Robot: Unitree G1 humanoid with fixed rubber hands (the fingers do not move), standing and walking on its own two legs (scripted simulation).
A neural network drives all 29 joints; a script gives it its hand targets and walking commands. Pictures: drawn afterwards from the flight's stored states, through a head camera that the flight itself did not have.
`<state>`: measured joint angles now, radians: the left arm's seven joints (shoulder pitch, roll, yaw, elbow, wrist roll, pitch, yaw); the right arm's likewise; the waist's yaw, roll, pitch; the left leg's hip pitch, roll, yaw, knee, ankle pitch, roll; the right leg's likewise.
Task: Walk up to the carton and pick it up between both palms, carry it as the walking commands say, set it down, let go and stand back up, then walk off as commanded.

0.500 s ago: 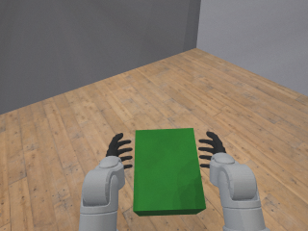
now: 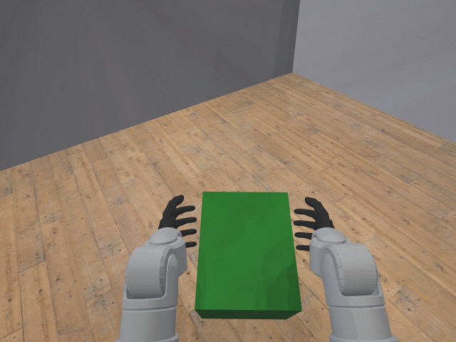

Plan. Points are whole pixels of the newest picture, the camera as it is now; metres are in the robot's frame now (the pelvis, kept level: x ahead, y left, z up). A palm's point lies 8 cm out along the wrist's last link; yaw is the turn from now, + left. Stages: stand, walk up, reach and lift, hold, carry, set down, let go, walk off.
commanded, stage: carry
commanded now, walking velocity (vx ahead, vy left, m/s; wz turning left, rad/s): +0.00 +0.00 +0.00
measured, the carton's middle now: (244, 255) +0.32 +0.01 -0.01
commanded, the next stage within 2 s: hold in 1.80 s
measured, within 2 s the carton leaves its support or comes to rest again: neither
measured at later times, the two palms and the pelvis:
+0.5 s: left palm (167, 231) +0.31 +0.14 +0.09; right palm (311, 235) +0.31 -0.11 +0.07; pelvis +0.01 +0.02 +0.00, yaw +0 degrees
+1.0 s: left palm (173, 232) +0.33 +0.14 +0.06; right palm (311, 235) +0.33 -0.11 +0.05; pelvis +0.03 +0.01 +0.00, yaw +0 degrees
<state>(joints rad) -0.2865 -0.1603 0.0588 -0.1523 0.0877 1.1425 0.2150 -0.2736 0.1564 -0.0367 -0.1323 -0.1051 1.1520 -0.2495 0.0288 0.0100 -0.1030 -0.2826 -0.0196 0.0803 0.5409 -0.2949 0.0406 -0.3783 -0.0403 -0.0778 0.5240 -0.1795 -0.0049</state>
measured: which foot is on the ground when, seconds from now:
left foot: down 0.00-1.00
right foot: down 0.00-1.00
